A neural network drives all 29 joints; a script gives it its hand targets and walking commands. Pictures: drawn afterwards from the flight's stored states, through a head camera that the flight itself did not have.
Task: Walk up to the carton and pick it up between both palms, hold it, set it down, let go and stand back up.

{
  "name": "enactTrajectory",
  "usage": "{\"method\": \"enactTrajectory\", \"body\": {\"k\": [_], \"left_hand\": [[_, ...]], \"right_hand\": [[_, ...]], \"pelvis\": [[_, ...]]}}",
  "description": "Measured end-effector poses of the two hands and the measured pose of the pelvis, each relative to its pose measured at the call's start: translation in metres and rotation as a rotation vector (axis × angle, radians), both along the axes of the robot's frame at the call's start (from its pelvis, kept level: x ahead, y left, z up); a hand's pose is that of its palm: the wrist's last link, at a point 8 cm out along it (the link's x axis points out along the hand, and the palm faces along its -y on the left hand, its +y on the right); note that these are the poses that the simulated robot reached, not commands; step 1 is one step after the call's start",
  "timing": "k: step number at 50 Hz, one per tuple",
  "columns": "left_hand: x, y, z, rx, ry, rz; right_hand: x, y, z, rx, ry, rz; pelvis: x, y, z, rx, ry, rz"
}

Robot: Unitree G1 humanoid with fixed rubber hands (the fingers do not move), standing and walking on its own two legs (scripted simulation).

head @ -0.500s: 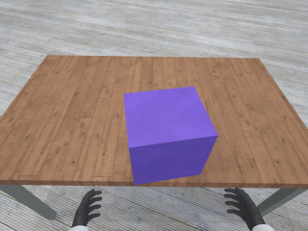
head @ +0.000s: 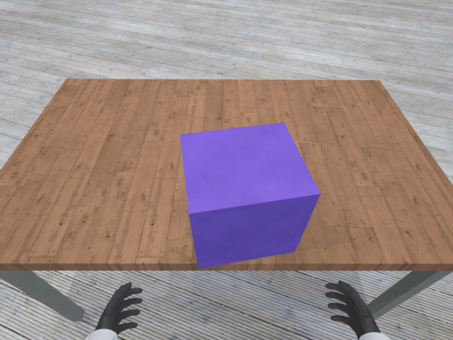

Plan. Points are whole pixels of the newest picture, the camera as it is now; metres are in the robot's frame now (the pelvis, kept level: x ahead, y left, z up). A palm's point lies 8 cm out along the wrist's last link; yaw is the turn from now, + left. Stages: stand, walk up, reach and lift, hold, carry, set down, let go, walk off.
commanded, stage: let go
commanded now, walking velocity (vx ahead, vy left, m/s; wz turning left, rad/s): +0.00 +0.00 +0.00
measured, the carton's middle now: (240, 196) +0.40 -0.01 -0.02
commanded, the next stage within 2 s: stand in 0.34 s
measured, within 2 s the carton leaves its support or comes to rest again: neither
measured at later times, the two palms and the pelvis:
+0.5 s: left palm out of the picture +0.13 +0.24 -0.09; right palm out of the picture +0.13 -0.25 -0.09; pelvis +0.00 +0.00 -0.01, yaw +1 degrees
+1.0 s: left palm out of the picture +0.02 +0.27 -0.12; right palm out of the picture +0.01 -0.25 -0.11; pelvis -0.05 +0.01 -0.01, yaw +2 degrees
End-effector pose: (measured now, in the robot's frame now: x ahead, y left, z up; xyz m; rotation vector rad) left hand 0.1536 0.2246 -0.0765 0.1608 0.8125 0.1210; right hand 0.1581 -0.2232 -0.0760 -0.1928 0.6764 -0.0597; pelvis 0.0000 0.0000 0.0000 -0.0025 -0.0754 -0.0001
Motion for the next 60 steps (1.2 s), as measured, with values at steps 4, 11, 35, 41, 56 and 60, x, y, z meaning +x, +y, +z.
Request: {"method": "enactTrajectory", "body": {"k": [4, 11, 35, 41, 56, 60], "left_hand": [[0.001, 0.001, -0.001, 0.003, 0.014, -0.012], [0.004, 0.003, 0.002, 0.008, 0.006, -0.019], [-0.077, 0.039, -0.03, 0.068, 0.102, 0.022], [-0.101, 0.043, -0.035, 0.069, 0.136, 0.019], [-0.157, 0.053, -0.048, 0.068, 0.236, 0.03], [-0.169, 0.054, -0.051, 0.07, 0.262, 0.035]], "right_hand": [[-0.002, 0.001, -0.003, -0.003, 0.012, -0.013], [-0.002, 0.001, -0.004, -0.003, 0.006, -0.014], [-0.093, -0.043, -0.023, -0.119, 0.265, -0.095], [-0.12, -0.034, -0.03, -0.106, 0.307, -0.083], [-0.155, -0.022, -0.037, -0.106, 0.354, -0.063], [-0.156, -0.023, -0.038, -0.109, 0.356, -0.06]], "pelvis": [[-0.001, 0.001, 0.0, 0.0, -0.004, 0.0], [-0.002, 0.002, -0.001, -0.002, -0.002, -0.001], [-0.021, 0.003, -0.009, -0.016, 0.023, 0.028], [-0.034, 0.007, -0.01, -0.015, 0.019, 0.033], [-0.056, 0.016, -0.014, -0.011, 0.026, 0.043], [-0.058, 0.017, -0.014, -0.011, 0.03, 0.043]]}}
